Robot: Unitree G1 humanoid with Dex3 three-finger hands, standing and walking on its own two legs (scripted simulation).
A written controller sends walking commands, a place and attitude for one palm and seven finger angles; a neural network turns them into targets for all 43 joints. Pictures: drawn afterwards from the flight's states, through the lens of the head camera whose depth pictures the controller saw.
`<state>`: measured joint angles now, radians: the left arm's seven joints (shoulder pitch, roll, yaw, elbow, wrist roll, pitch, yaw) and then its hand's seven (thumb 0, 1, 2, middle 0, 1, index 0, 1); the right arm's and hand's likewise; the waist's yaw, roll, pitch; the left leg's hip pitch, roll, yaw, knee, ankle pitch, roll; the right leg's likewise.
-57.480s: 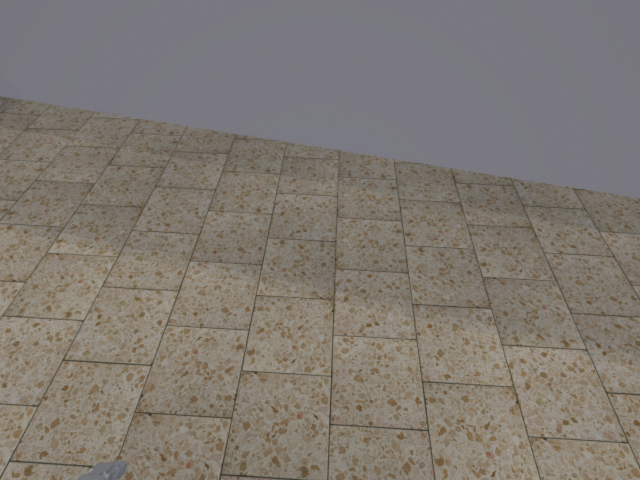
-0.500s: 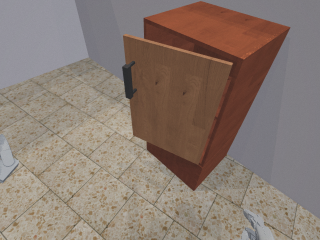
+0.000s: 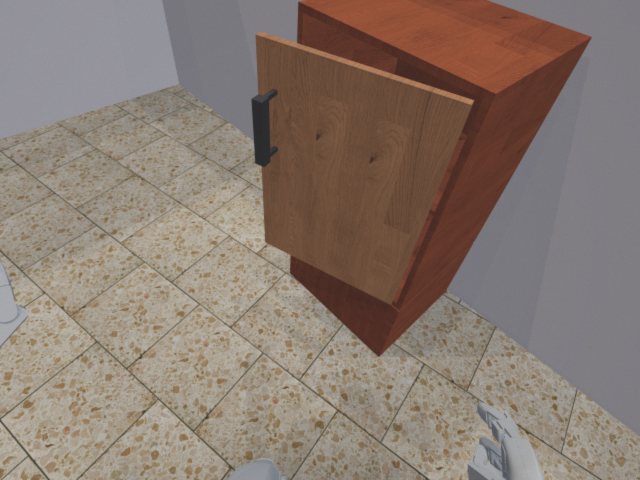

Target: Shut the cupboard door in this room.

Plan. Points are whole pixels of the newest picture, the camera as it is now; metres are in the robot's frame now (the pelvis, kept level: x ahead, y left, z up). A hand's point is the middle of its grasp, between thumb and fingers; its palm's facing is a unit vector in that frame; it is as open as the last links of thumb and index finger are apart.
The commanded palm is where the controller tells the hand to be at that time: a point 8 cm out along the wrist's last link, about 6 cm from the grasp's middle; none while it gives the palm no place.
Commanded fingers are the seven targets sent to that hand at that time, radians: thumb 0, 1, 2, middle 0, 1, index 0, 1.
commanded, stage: step back with the hand held close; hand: left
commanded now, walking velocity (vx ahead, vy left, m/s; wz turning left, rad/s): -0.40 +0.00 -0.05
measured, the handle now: (267, 128) +0.77 +0.16 +0.01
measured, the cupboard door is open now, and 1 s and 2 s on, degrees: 17 17 17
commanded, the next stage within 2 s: stop stepping back and stand still in 0.44 s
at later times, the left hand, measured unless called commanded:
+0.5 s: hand out of the picture +0.09 +0.30 +0.20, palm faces +0.54 -0.77 -0.33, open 7.4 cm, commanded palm +0.04 +0.31 +0.20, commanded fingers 0.00 0.90 0.90 -0.20 -0.30 -0.20 -0.30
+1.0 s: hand out of the picture -0.02 +0.34 +0.20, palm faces +0.52 -0.81 -0.28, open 7.4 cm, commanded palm -0.09 +0.36 +0.20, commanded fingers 0.00 0.90 0.90 -0.20 -0.30 -0.20 -0.30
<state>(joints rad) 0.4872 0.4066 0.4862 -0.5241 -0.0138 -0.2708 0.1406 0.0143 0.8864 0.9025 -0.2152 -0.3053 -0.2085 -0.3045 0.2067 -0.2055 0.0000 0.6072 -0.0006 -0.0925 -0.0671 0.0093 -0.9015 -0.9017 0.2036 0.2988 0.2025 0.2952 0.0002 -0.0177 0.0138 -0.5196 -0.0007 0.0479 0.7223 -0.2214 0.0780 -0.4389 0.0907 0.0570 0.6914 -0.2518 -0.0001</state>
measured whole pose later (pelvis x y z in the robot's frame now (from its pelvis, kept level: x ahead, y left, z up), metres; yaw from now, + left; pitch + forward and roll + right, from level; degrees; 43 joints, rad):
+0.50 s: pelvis -0.09 +0.01 +0.01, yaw +2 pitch +3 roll -6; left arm 0.48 0.42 0.47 -0.54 -0.07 -0.23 0.16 0.01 0.89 0.90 -0.21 -0.30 -0.21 -0.30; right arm 0.16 -0.15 0.01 0.65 -0.01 -0.12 -0.05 0.01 -0.90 -0.90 0.20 0.30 0.20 0.30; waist 0.04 0.00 -0.07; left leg -0.57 0.11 0.15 0.40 0.04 0.05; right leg -0.16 0.08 -0.03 0.62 -0.54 -0.03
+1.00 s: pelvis -0.25 +0.07 -0.01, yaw -4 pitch -3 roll -3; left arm 0.33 0.42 0.46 -0.45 -0.01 -0.21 0.19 0.01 0.88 0.90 -0.22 -0.31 -0.21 -0.30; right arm 0.31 -0.25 -0.03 0.71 0.00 -0.10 -0.09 0.01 -0.90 -0.90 0.20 0.30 0.20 0.30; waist 0.02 -0.03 -0.03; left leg -0.48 0.04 -0.01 0.79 -0.29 0.02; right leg -0.43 -0.05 0.00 0.96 -0.54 -0.02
